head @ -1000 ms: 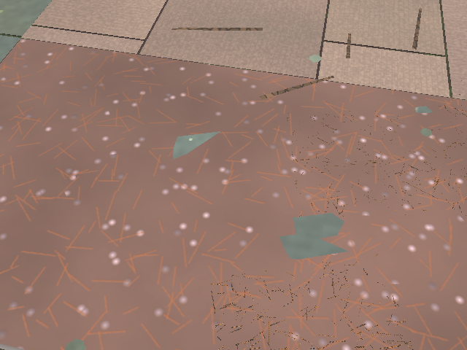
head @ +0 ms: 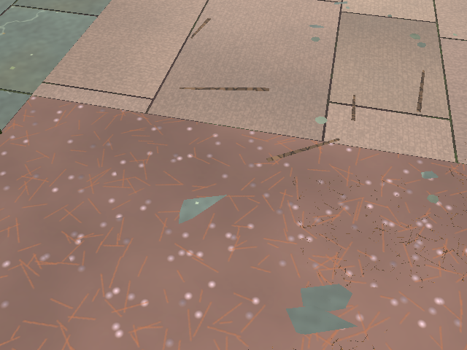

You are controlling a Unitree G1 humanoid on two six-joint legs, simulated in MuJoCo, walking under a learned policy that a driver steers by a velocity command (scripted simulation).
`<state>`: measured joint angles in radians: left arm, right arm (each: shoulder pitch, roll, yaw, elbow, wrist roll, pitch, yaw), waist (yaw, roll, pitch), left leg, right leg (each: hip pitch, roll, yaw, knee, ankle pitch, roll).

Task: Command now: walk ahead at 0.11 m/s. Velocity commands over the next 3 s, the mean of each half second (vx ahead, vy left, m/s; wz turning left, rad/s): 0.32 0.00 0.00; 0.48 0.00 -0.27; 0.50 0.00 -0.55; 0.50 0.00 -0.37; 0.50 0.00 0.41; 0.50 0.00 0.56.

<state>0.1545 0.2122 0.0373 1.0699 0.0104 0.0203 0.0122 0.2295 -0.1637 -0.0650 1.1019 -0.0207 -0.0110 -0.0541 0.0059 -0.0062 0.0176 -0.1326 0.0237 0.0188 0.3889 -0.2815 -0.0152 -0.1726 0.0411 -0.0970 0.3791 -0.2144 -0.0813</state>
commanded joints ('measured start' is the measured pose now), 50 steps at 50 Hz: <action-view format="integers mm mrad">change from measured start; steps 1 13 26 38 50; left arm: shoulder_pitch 209 184 -21 -3 32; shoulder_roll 189 143 -36 121 173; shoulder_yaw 64 36 17 64 56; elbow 31 -14 -133 -177 -228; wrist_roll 63 25 56 -2 -25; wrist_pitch -67 -129 -130 -108 -110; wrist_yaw -90 -34 -75 -48 3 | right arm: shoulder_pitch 61 -3 185 339 -53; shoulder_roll -127 -55 21 -131 -128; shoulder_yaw -35 -27 50 17 3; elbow -18 -100 -112 -82 -365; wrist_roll -75 -39 -56 -78 3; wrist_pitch -11 -76 -119 -111 -121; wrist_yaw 92 86 57 98 26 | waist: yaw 64 -7 3 77 -39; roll -50 -27 50 77 1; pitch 102 89 53 -105 17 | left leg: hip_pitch -257 -121 44 49 -435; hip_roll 8 27 191 145 78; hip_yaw -5 43 -130 134 -43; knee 46 85 -290 154 535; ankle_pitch -244 25 262 894 178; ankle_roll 66 78 257 111 -5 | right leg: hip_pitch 98 8 -611 65 -317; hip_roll -225 -265 -152 35 -130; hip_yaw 289 208 124 21 339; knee -202 -273 719 294 -230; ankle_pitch -480 -173 122 216 119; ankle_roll -147 -195 -67 -110 -208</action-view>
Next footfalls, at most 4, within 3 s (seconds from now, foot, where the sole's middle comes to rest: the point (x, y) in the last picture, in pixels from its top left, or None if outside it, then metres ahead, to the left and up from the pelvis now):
0.32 left None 0.11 0.19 -0.78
0.74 right None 0.49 -0.03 -0.78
1.22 left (198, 264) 0.78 0.15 -0.78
1.74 right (307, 233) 0.90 -0.22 -0.78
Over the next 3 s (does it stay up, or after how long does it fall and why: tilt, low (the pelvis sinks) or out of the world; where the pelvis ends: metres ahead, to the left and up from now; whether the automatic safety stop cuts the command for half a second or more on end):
stays up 1.46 -0.39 0.00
